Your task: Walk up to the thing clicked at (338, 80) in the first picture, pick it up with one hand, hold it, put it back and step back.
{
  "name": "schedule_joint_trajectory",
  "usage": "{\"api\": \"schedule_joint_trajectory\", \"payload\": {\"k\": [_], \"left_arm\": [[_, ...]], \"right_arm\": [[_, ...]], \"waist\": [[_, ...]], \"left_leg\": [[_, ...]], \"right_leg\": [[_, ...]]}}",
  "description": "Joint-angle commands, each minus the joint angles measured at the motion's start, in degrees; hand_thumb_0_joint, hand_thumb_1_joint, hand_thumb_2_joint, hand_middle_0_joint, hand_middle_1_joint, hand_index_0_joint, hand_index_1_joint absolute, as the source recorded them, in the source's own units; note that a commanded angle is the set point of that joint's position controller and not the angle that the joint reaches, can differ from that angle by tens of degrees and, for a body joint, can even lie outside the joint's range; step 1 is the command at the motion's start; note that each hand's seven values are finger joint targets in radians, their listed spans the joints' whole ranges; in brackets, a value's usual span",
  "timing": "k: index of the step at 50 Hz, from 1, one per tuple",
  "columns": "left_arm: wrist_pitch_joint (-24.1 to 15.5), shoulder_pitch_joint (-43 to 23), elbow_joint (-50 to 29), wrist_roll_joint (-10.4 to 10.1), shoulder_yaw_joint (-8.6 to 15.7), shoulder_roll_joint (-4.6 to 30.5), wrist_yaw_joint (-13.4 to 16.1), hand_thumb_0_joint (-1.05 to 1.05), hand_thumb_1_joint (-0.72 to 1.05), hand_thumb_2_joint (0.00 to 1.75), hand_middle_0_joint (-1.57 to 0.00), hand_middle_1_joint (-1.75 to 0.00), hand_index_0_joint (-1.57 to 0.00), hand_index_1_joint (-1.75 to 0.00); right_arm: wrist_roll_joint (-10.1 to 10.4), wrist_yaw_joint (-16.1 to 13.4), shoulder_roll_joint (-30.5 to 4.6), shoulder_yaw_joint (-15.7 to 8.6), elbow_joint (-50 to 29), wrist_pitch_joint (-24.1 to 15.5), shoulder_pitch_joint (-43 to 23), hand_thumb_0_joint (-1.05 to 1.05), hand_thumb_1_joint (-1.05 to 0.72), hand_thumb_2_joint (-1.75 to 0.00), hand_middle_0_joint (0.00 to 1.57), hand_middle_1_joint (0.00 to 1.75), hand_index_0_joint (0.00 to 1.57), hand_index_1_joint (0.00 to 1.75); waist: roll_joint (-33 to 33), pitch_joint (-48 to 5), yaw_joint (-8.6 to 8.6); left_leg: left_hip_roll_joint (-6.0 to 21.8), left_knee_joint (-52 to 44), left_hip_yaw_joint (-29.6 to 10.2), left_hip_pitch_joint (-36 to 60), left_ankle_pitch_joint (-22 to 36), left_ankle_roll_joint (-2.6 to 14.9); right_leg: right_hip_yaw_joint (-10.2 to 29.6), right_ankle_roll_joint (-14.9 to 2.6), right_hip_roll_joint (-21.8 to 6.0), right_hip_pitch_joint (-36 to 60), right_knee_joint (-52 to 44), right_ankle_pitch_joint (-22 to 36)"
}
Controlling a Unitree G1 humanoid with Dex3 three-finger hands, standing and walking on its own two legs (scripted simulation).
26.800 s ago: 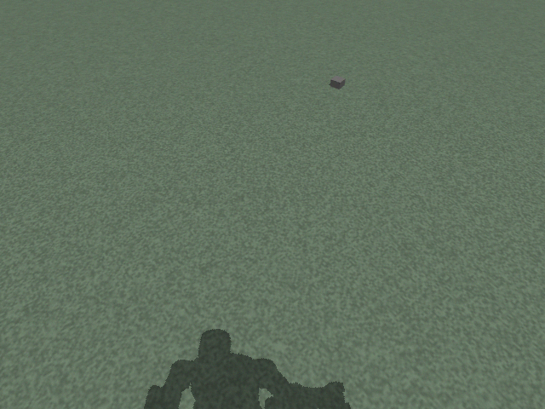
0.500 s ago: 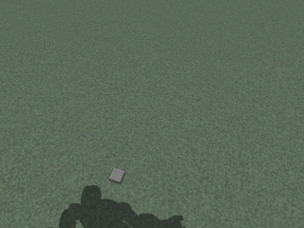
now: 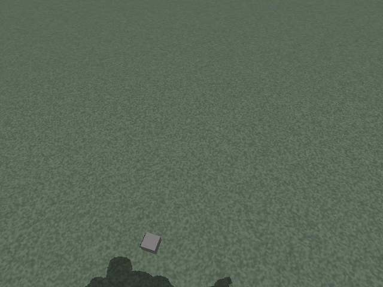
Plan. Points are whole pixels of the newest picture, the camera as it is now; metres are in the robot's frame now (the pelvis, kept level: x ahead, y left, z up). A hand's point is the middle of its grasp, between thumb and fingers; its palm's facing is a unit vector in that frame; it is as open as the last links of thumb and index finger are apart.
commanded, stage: walk up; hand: left
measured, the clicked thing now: (151, 243) +0.49 +0.23 -0.75
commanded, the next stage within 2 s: stand in 0.12 s
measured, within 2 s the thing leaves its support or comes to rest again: neither
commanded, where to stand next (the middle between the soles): +0.11 -0.01 m, yaw +0 degrees
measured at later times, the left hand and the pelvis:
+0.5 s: hand out of the picture +0.08 +0.25 -0.15, palm faces -0.02 -0.94 -0.35, open 7.4 cm; pelvis -0.01 +0.00 +0.01, yaw +1 degrees
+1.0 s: hand out of the picture +0.05 +0.25 -0.15, palm faces -0.01 -0.94 -0.35, open 7.4 cm; pelvis -0.02 +0.00 +0.01, yaw +1 degrees
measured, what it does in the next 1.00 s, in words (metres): stands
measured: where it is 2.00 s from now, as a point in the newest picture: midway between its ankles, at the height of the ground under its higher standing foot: outside the picture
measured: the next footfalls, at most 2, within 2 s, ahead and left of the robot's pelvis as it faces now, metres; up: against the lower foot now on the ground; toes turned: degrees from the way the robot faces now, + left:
right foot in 1.84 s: -0.17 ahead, -0.12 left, +0.00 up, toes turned +0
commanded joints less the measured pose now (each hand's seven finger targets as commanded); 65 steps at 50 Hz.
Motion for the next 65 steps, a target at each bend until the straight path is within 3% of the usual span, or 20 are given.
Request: {"api": "schedule_joint_trajectory", "payload": {"k": [1, 5, 6, 8, 15, 24, 26, 28, 33, 40, 43, 51, 55, 56, 57, 59, 60, 62, 63, 65], "left_arm": [[-1.5, -3.8, -2.8, 0.1, 2.4, 12.4, 0.8, 0.00, 0.90, 0.90, -0.20, -0.30, -0.20, -0.30], [-1.4, -4.4, -1.9, 0.2, 2.3, 12.2, 0.9, 0.00, 0.90, 0.90, -0.20, -0.30, -0.20, -0.30], [-1.5, -5.6, -1.7, 0.1, 1.9, 12.0, 1.0, 0.00, 0.90, 0.90, -0.20, -0.30, -0.20, -0.30], [-1.4, -5.0, -1.3, -0.1, 1.9, 12.1, 1.0, 0.00, 0.90, 0.90, -0.20, -0.30, -0.20, -0.30], [-1.4, -5.6, -0.5, 0.2, 1.9, 12.1, 1.1, 0.00, 0.90, 0.90, -0.20, -0.30, -0.20, -0.30], [-1.3, -5.9, 0.0, 0.3, 1.7, 12.4, 1.1, 0.00, 0.90, 0.90, -0.20, -0.30, -0.20, -0.30], [-1.2, -5.4, 0.2, 0.4, 1.6, 12.2, 1.0, 0.00, 0.90, 0.90, -0.20, -0.30, -0.20, -0.30], [-1.2, -5.3, 0.1, 0.5, 1.6, 12.6, 1.1, 0.00, 0.90, 0.90, -0.20, -0.30, -0.20, -0.30], [-1.5, -4.6, 0.2, 0.4, 1.5, 12.6, 1.1, 0.00, 0.90, 0.90, -0.20, -0.30, -0.20, -0.30], [-1.4, -3.8, 0.0, 0.4, 1.3, 12.7, 1.0, 0.00, 0.90, 0.90, -0.20, -0.30, -0.20, -0.30], [-1.1, -3.5, 0.3, 0.2, 1.3, 12.4, 1.0, 0.00, 0.90, 0.90, -0.20, -0.30, -0.20, -0.30], [-1.2, -2.8, 0.2, 0.4, 1.1, 12.2, 0.9, 0.00, 0.90, 0.90, -0.20, -0.30, -0.20, -0.30], [-1.2, -2.8, 0.1, 0.4, 1.1, 12.3, 0.9, 0.00, 0.90, 0.90, -0.20, -0.30, -0.20, -0.30], [-0.2, -3.0, -1.2, -0.3, 3.9, 14.9, 1.3, 0.00, 0.90, 0.90, -0.20, -0.30, -0.20, -0.30], [0.1, -2.0, -2.1, -0.5, 4.1, 14.9, 1.6, 0.00, 0.90, 0.90, -0.20, -0.30, -0.20, -0.30], [0.5, -1.5, -3.7, -0.5, 4.4, 14.7, 1.7, 0.00, 0.90, 0.90, -0.20, -0.30, -0.20, -0.30], [0.8, -1.8, -4.7, -0.4, 4.7, 14.8, 1.8, 0.00, 0.90, 0.90, -0.20, -0.30, -0.20, -0.30], [1.3, -3.5, -6.8, -0.2, 4.9, 15.6, 1.7, 0.00, 0.90, 0.90, -0.20, -0.30, -0.20, -0.30], [1.6, -4.3, -7.8, 0.0, 5.1, 16.5, 1.7, 0.00, 0.90, 0.90, -0.20, -0.30, -0.20, -0.30], [2.2, -6.3, -10.0, 0.8, 5.4, 17.3, 2.0, 0.00, 0.90, 0.90, -0.20, -0.30, -0.20, -0.30]], "right_arm": [[0.0, -0.6, -12.3, -2.5, -2.3, -1.0, -1.6, 0.00, -0.90, -0.90, 0.20, 0.30, 0.20, 0.30], [-0.1, -0.5, -12.3, -2.4, -1.5, -1.0, -3.1, 0.00, -0.90, -0.90, 0.20, 0.30, 0.20, 0.30], [0.1, -0.6, -11.4, -1.8, -1.0, -0.9, -3.6, 0.00, -0.90, -0.90, 0.20, 0.30, 0.20, 0.30], [0.2, -0.7, -11.6, -1.7, -0.4, -0.7, -4.2, 0.00, -0.90, -0.90, 0.20, 0.30, 0.20, 0.30], [0.1, -0.6, -11.3, -1.5, 1.1, -0.8, -5.0, 0.00, -0.90, -0.90, 0.20, 0.30, 0.20, 0.30], [-0.2, -0.3, -11.1, -1.3, 2.6, -0.5, -4.7, 0.00, -0.90, -0.90, 0.20, 0.30, 0.20, 0.30], [-0.3, -0.2, -11.0, -1.3, 2.9, -0.4, -4.5, 0.00, -0.90, -0.90, 0.20, 0.30, 0.20, 0.30], [-0.3, -0.1, -11.1, -1.5, 2.9, -0.3, -3.9, 0.00, -0.90, -0.90, 0.20, 0.30, 0.20, 0.30], [-0.3, -0.1, -10.8, -1.4, 2.9, -0.4, -3.3, 0.00, -0.90, -0.90, 0.20, 0.30, 0.20, 0.30], [-0.2, -0.2, -11.1, -1.3, 3.1, -0.4, -2.8, 0.00, -0.90, -0.90, 0.20, 0.30, 0.20, 0.30], [-0.3, -0.2, -11.3, -1.1, 3.2, -0.4, -2.4, 0.00, -0.90, -0.90, 0.20, 0.30, 0.20, 0.30], [-0.2, -0.2, -11.4, -0.9, 2.8, -0.5, -2.6, 0.00, -0.90, -0.90, 0.20, 0.30, 0.20, 0.30], [-0.2, -0.2, -11.5, -0.9, 2.7, -0.4, -2.0, 0.00, -0.90, -0.90, 0.20, 0.30, 0.20, 0.30], [-0.1, -0.4, -13.9, -2.0, 2.9, 0.7, -3.7, 0.00, -0.90, -0.90, 0.20, 0.30, 0.20, 0.30], [0.3, -0.7, -13.2, -2.1, 1.9, 1.0, -2.7, 0.00, -0.90, -0.90, 0.20, 0.30, 0.20, 0.30], [0.8, -0.7, -13.3, -2.5, 0.8, 1.5, -1.8, 0.00, -0.90, -0.90, 0.20, 0.30, 0.20, 0.30], [0.8, -0.8, -12.9, -2.8, 0.0, 1.7, -1.3, 0.00, -0.90, -0.90, 0.20, 0.30, 0.20, 0.30], [0.7, -0.8, -12.3, -2.9, -1.3, 2.3, -0.5, 0.00, -0.90, -0.90, 0.20, 0.30, 0.20, 0.30], [0.6, -0.8, -12.0, -3.0, -1.9, 2.7, 0.0, 0.00, -0.90, -0.90, 0.20, 0.30, 0.20, 0.30], [0.1, -0.7, -11.3, -3.5, -2.8, 3.6, 2.1, 0.00, -0.90, -0.90, 0.20, 0.30, 0.20, 0.30]], "waist": [[-2.1, -6.4, -0.58], [-1.4, -5.9, -0.38], [-0.6, -4.7, -0.90], [-0.8, -4.3, -0.41], [0.0, -7.9, -0.50], [-0.7, -5.4, -0.55], [-0.6, -3.2, -0.37], [-0.9, -3.8, -0.65], [-0.7, -5.4, -0.86], [-0.4, -5.4, -0.80], [0.3, -3.7, -0.64], [-0.3, -4.2, -0.37], [-0.9, -3.8, -0.54], [-1.5, 4.1, 0.43], [-1.0, 1.3, 0.14], [-1.3, -5.6, -0.12], [-1.9, -9.1, -0.11], [-3.9, -10.8, -0.32], [-5.6, -10.3, -0.32], [-10.2, -8.4, -0.53]], "left_leg": [[5.9, -4.7, -4.3, 2.5, 14.6, 2.28], [6.3, -6.2, -4.3, 3.1, 15.0, 2.22], [6.9, -7.7, -5.8, 1.5, 19.8, 1.44], [6.8, -8.5, -5.8, 2.0, 18.8, 1.05], [7.2, -9.9, -5.8, 4.1, 20.8, 0.74], [6.9, -11.6, -6.2, 1.8, 11.4, 0.74], [6.3, -12.1, -6.4, 0.1, 7.2, 0.63], [6.5, -11.8, -6.6, 0.4, 6.6, 0.94], [6.6, -11.3, -6.7, 1.5, 9.9, 1.02], [6.8, -10.9, -6.8, 1.2, 10.6, 1.06], [6.5, -12.0, -6.9, -0.7, 7.3, 1.16], [6.6, -11.4, -7.2, 0.1, 10.0, 1.15], [6.4, -11.4, -7.1, -0.2, 8.6, 1.20], [5.7, -5.7, -7.8, -3.7, 18.7, 1.92], [5.8, -3.2, -7.0, -2.9, 22.9, 1.95], [5.3, 1.1, -6.1, -1.0, 24.1, 2.66], [4.5, 4.4, -5.4, -0.2, 23.2, 2.73], [2.2, 9.4, -3.8, -1.2, 18.5, 2.34], [0.5, 12.7, -3.4, -2.3, 14.2, 2.04], [-3.1, 22.0, -2.8, -5.7, -8.1, 1.96]], "right_leg": [[6.2, -3.21, -7.0, 2.2, -4.9, 19.0], [5.6, -2.84, -6.6, 2.4, -5.7, 18.4], [5.4, -2.05, -7.2, 3.6, -6.3, 22.7], [5.3, -1.60, -7.1, 3.8, -7.6, 21.7], [4.4, -1.65, -7.7, 6.8, -8.4, 22.6], [4.7, -1.38, -7.5, 4.4, -11.0, 12.9], [4.8, -1.01, -7.1, 2.5, -12.4, 7.1], [5.0, -1.17, -7.1, 1.9, -12.6, 5.1], [4.9, -1.40, -7.6, 2.8, -11.3, 11.6], [4.9, -1.62, -7.5, 3.0, -10.8, 11.9], [4.9, -1.48, -7.3, 2.7, -11.2, 8.5], [4.5, -1.43, -7.2, 2.5, -10.7, 10.4], [4.6, -1.41, -7.3, 2.2, -11.2, 9.1], [5.5, -1.56, -6.8, -3.7, -6.5, 21.4], [4.5, -2.30, -7.0, -2.4, -4.9, 25.5], [4.7, -4.19, -7.7, 0.0, -2.5, 28.6], [5.2, -5.75, -8.8, 1.0, -2.1, 29.6], [8.8, -8.22, -12.0, -0.7, -2.1, 30.5], [10.8, -9.88, -14.1, -2.0, -2.6, 31.0], [15.0, -14.20, -19.2, -5.8, -4.1, 28.9]]}}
